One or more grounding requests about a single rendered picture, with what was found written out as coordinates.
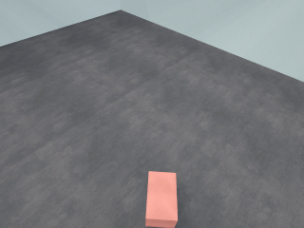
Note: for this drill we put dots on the carton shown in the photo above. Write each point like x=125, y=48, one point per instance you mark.
x=161, y=202

